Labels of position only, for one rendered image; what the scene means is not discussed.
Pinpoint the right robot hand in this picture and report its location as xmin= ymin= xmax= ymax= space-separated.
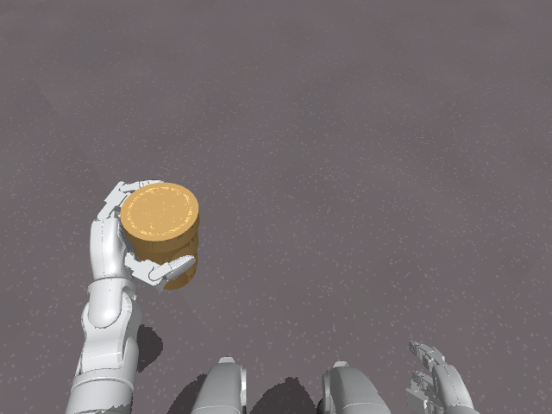
xmin=405 ymin=341 xmax=474 ymax=414

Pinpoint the left robot arm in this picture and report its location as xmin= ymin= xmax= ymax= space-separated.
xmin=65 ymin=277 xmax=142 ymax=414

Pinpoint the left robot hand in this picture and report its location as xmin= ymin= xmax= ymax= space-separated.
xmin=90 ymin=180 xmax=196 ymax=292

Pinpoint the cup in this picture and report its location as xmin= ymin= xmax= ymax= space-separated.
xmin=120 ymin=183 xmax=199 ymax=290

